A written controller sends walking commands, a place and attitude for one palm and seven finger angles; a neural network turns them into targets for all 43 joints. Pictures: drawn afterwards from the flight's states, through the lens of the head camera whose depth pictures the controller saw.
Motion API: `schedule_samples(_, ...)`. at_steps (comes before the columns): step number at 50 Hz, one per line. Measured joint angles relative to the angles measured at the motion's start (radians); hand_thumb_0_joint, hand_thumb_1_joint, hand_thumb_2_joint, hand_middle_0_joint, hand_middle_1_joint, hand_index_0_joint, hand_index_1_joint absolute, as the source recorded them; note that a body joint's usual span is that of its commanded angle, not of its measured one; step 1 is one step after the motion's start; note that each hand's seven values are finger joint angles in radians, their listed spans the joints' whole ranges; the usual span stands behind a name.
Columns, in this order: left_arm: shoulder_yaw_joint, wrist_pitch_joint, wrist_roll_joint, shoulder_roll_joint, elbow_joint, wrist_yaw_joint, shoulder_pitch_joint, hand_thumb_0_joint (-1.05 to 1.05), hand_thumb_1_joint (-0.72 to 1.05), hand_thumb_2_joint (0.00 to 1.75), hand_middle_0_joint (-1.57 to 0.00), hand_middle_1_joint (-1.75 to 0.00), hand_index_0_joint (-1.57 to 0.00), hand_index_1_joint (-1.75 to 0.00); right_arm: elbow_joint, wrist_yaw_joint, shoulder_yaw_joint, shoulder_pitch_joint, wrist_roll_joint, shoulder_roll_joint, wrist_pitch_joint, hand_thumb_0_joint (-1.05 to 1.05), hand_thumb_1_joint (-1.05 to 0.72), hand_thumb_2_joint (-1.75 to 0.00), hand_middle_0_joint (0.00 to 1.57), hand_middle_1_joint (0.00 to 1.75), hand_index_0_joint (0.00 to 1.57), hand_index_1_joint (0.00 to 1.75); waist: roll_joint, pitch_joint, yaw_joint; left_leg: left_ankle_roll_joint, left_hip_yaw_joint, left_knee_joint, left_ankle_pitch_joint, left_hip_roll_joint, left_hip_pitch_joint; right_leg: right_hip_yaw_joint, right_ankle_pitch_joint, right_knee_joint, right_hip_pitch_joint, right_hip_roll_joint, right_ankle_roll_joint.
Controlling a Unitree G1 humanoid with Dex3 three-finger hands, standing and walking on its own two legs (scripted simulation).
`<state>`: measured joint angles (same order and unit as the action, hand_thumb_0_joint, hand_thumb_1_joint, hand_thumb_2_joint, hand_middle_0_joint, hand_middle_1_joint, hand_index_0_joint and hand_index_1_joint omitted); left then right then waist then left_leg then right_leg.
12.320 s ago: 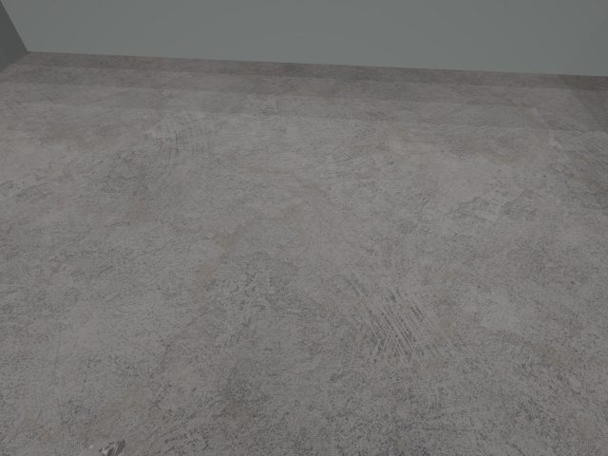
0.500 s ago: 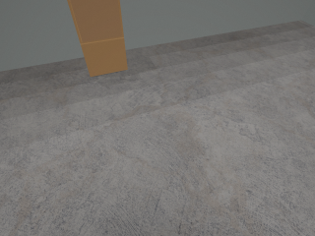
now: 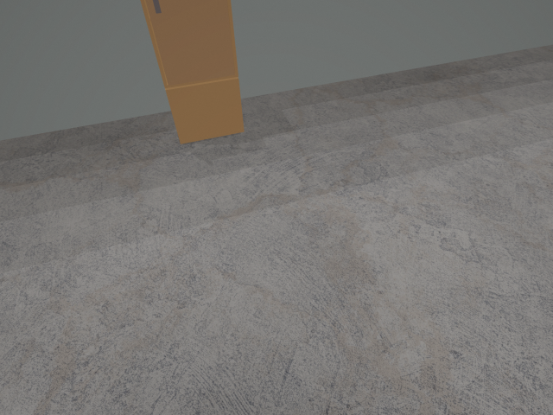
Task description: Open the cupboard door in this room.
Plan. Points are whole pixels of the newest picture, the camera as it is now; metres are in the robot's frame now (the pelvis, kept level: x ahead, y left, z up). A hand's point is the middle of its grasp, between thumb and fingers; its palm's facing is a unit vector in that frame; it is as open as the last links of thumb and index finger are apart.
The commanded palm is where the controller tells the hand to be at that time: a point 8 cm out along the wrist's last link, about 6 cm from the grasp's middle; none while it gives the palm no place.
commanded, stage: stand and wait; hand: left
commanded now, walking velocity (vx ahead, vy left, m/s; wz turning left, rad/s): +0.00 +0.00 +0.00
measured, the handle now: out of the picture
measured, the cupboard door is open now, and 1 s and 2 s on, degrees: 0 0 0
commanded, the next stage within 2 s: turn or walk to find it in 0.30 s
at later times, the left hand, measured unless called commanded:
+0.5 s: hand out of the picture +0.00 +0.19 -0.18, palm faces +0.10 -0.97 -0.22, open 7.4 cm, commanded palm none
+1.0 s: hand out of the picture +0.01 +0.20 -0.17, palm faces +0.18 -0.95 -0.25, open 7.4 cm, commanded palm none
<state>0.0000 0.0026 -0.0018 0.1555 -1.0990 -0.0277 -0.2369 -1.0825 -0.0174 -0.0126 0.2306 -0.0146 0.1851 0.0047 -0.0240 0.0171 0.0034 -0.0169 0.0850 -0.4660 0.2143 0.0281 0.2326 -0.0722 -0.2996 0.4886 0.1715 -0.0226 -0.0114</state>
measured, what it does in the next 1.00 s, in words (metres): stands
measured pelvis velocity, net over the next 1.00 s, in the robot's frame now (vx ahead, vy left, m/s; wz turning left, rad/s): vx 0.00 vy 0.00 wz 0.16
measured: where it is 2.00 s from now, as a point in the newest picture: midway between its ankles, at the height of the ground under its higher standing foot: outside the picture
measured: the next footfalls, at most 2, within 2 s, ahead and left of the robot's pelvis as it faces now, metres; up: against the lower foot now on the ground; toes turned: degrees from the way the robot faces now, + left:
right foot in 1.92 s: +0.03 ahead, -0.12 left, +0.00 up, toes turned +23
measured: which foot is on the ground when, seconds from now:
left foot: down 0.00-1.00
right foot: down 0.00-1.00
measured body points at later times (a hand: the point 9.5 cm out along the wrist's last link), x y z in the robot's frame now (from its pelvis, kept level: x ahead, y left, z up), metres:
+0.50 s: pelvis -0.01 +0.01 +0.00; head +0.01 +0.01 +0.45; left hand -0.01 +0.24 -0.16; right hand +0.03 -0.22 -0.16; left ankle +0.02 +0.13 -0.74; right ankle -0.02 -0.11 -0.74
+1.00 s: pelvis +0.00 +0.00 +0.00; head +0.01 -0.01 +0.45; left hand +0.00 +0.25 -0.15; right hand +0.06 -0.24 -0.16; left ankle -0.01 +0.13 -0.73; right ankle -0.03 -0.11 -0.74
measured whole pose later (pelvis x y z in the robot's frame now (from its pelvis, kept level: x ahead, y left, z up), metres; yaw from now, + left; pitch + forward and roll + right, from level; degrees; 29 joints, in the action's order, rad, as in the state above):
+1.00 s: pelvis +0.00 +0.00 +0.00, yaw +9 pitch -1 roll +0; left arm 0.02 0.01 -0.01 0.18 -1.05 -0.03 -0.22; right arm -1.07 -0.01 -0.04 0.24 -0.02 0.21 0.04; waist -0.02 0.02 -0.01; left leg -0.02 0.03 -0.66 0.31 0.00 0.32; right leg -0.09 -0.36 0.52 0.16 -0.03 -0.01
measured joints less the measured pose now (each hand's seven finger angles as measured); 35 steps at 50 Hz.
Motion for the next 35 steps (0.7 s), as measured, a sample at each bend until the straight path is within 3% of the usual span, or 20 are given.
schedule_samples(20, 0.009, 0.006, 0.002, 0.013, -0.017, -0.002, -0.011, 0.00, 0.90, 0.90, -0.20, -0.30, -0.20, -0.30, -0.021, -0.003, 0.009, 0.008, 0.002, -0.013, 0.002, 0.00, -0.91, -0.90, 0.20, 0.30, 0.20, 0.30, 0.017, 0.030, 0.011, 0.006, 0.026, -0.011, -0.005, 0.007, 0.009, -0.027, 0.012, -0.019, -0.015, -0.004, 0.006)
schedule_samples(26, 0.026, 0.021, -0.004, 0.019, 0.016, -0.002, -0.003, 0.00, 0.90, 0.90, -0.20, -0.30, -0.20, -0.30, 0.014, 0.005, -0.003, 0.012, -0.003, -0.001, 0.022, 0.00, -0.91, -0.90, 0.20, 0.30, 0.20, 0.30, 0.004, 0.032, 0.011, 0.009, 0.048, -0.086, 0.019, 0.018, 0.071, -0.052, -0.010, 0.031, 0.025, -0.011, 0.008)
schedule_samples(29, 0.032, 0.025, -0.007, 0.028, 0.032, -0.003, 0.005, 0.00, 0.90, 0.90, -0.20, -0.30, -0.20, -0.30, 0.027, 0.006, -0.012, 0.016, -0.006, 0.005, 0.026, 0.00, -0.90, -0.90, 0.20, 0.30, 0.20, 0.30, 0.009, 0.039, 0.008, 0.022, 0.017, -0.139, 0.040, 0.015, 0.096, -0.065, -0.035, 0.074, 0.036, -0.022, 0.013)
schedule_samples(32, 0.033, 0.031, -0.006, 0.042, 0.035, -0.004, 0.016, 0.00, 0.90, 0.90, -0.20, -0.30, -0.20, -0.30, 0.031, 0.006, -0.011, 0.015, -0.009, 0.001, 0.020, 0.00, -0.90, -0.90, 0.20, 0.30, 0.20, 0.30, 0.034, 0.040, 0.010, 0.032, 0.004, -0.147, 0.051, 0.030, 0.094, -0.052, -0.058, 0.113, 0.050, -0.039, 0.023)
schedule_samples(35, 0.028, 0.032, -0.005, 0.056, 0.032, -0.005, 0.036, 0.00, 0.90, 0.90, -0.20, -0.30, -0.20, -0.30, 0.032, 0.001, -0.004, 0.010, -0.008, -0.012, 0.008, 0.00, -0.90, -0.90, 0.20, 0.30, 0.20, 0.30, 0.051, 0.037, 0.004, 0.038, 0.001, -0.090, 0.018, 0.041, 0.078, 0.003, -0.142, 0.193, 0.082, -0.025, 0.022)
